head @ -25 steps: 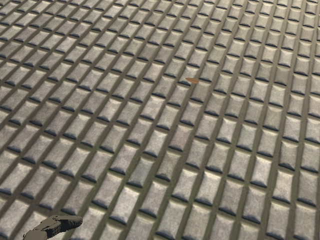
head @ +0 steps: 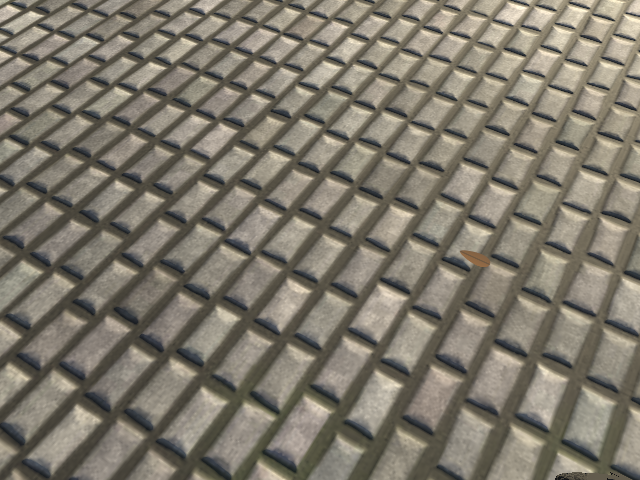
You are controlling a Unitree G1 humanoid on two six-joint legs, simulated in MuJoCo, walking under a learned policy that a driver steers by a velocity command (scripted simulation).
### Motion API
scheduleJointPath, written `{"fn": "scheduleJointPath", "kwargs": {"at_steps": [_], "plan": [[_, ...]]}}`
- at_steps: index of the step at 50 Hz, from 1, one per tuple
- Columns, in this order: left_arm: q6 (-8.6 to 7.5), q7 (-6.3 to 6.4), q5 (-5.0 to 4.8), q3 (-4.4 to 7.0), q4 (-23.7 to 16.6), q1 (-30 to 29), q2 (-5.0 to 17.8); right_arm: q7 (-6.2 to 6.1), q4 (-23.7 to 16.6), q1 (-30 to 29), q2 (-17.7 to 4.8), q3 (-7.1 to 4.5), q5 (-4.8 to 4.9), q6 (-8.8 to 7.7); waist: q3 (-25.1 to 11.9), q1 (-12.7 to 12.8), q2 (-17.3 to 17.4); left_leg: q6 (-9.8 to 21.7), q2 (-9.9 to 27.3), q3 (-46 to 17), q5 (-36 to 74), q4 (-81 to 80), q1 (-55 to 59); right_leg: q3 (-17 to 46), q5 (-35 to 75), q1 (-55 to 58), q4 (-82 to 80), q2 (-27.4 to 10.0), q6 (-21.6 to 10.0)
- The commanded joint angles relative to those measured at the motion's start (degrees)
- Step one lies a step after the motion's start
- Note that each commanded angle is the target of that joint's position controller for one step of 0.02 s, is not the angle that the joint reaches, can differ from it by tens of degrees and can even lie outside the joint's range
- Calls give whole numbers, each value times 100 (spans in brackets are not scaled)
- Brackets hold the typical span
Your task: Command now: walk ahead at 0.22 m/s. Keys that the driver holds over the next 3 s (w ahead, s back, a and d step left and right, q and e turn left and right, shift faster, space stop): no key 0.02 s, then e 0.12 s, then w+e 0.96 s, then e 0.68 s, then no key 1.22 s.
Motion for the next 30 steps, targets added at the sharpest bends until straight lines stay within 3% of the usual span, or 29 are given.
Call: {"fn": "scheduleJointPath", "kwargs": {"at_steps": [1, 2, 3, 4, 5, 6, 7, 8, 10, 13, 16, 22, 24, 25, 26, 27, 28, 29, 30], "plan": [[50, 78, -39, 231, -211, -270, 972, 23, -174, 454, -692, -234, -60, -92, -419, -586, -679, 251, -247, 115, 12, -462, 1208, 599, 3449, -138, 718, -1400, -538], [55, 78, -2, 179, -199, -108, 814, -27, -48, 856, -957, -320, -127, -118, -746, -706, -416, 397, -104, 65, 1207, -640, 2084, 511, 3288, -336, 1486, -1035, -322], [9, 55, 150, 44, -289, 317, 465, -80, -67, 1230, -1359, -378, -261, -116, -1586, -617, 415, 894, 996, -880, 3535, -31, 3830, 396, 1466, -1432, 2848, -593, -14], [20, 32, 67, -106, -89, 1052, 68, -97, -48, 1323, -1099, -305, -225, -13, -2392, -545, 1362, 1779, 2075, -2137, 3940, -45, 4929, 490, -2199, -2565, 4381, -85, 324], [82, 34, -74, 47, -28, 830, 666, -78, -70, 1408, -869, -256, -89, 88, -2456, -782, 822, 1719, 1924, -2223, 2765, -289, 4588, 980, -2576, -2778, 4954, -202, 363], [163, 71, -175, 150, -218, 276, 915, -98, -94, 1077, -905, -264, -23, 145, -1787, -769, 545, 1543, 1758, -1876, 1690, -599, 4037, 832, -2297, -3239, 5244, -326, 398], [275, 142, -148, 169, -272, -6, 863, -130, -112, 704, -790, -220, -18, 175, -1325, -664, 246, 1380, 1569, -1567, 805, -871, 3390, 737, -1937, -3327, 5166, -514, 457], [399, 194, -105, 198, -285, -28, 814, -143, -76, 479, -734, -214, -17, 187, -1027, -533, 281, 1272, 1439, -1338, -653, -1253, 2735, 682, -1556, -3209, 4958, -706, 482], [540, 239, -79, 223, -314, 105, 685, -169, -5, 200, -812, -270, -63, 170, -694, -356, 760, 1183, 1212, -1042, -2553, -1976, 1776, 403, -957, -2751, 4757, -763, 488], [503, 237, -28, 246, -398, -12, 544, -258, 88, 94, -821, -317, -23, 41, -597, -329, 649, 1181, 1285, -667, -2842, -2327, 1661, 346, -456, -2743, 4285, -909, 349], [417, 154, -8, 239, -476, -265, 438, -297, 179, 44, -972, -396, 33, -11, -614, -347, 436, 1134, 1328, -274, -2820, -2426, 1777, 277, -93, -2547, 3492, -1013, 203], [415, -6, -51, 293, -477, -311, 485, -206, 289, 49, -1174, -498, 179, 137, -407, -271, 336, 957, 1476, 145, -3427, -2295, 1953, -180, -84, -1957, 2261, -891, -66], [422, -19, -50, 328, -244, 167, 442, -194, 292, -124, -1061, -474, 221, 232, -335, -7, 118, 720, 1249, 481, -3883, -1764, 1573, -485, -18, -1226, 1669, -660, -273], [420, 0, -63, 388, -8, 673, 531, -187, 283, -202, -812, -407, 185, 269, -241, 142, -238, 557, 945, 750, -4041, -1000, 1280, -435, -283, -814, 1336, -509, -441], [389, 69, -64, 493, 134, 1222, 877, -143, 225, -291, -381, -290, 90, 290, -131, 235, -1385, 212, 383, 1354, -3873, 944, 527, 933, -1266, -389, 472, -1239, -839], [276, 75, -54, 557, -105, 1263, 1508, -117, -48, -517, -197, -219, 42, 214, 247, 128, -2100, -87, -431, 964, -4028, 2598, -1485, 3794, -2697, 120, -537, -2242, -1662], [87, 22, 80, 520, -270, 941, 1415, -75, -166, -771, -514, -275, 182, 35, 302, 91, -1590, 79, -340, 45, -3717, 3137, -2030, 4551, -3038, 41, -1066, -2518, -1895], [-50, 29, 68, 449, -408, 546, 1185, -33, -133, -702, -775, -330, 257, -106, 399, -121, -1424, 182, -97, -117, -3054, 3062, -2158, 4077, -2460, 50, -987, -2427, -1683], [-100, 38, -3, 391, -459, 387, 962, -31, 9, -597, -880, -370, 167, -189, 294, -223, -1172, 188, 27, -96, -2494, 2857, -1988, 3458, -1573, 106, -774, -2205, -1422]]}}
